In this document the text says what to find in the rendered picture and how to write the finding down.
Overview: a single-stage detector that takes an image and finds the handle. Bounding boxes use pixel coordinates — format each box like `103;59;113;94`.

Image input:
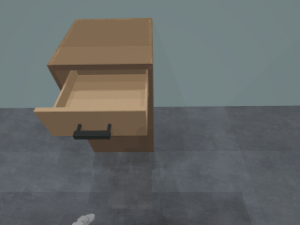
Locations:
73;124;112;140

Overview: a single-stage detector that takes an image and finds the drawer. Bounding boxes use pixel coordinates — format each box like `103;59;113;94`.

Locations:
34;69;149;136

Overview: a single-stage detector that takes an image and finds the left robot hand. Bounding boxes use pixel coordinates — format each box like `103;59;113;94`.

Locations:
72;214;95;225

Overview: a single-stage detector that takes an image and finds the cabinet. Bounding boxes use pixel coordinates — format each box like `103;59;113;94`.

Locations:
47;18;154;153

